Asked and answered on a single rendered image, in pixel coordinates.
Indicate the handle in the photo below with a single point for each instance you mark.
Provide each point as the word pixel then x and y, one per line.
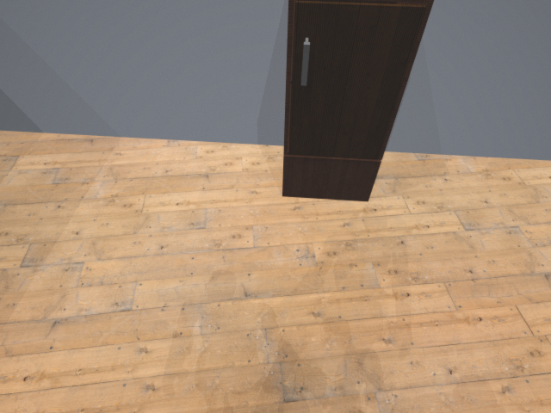
pixel 305 60

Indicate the cupboard door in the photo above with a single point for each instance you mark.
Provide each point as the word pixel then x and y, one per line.
pixel 359 54

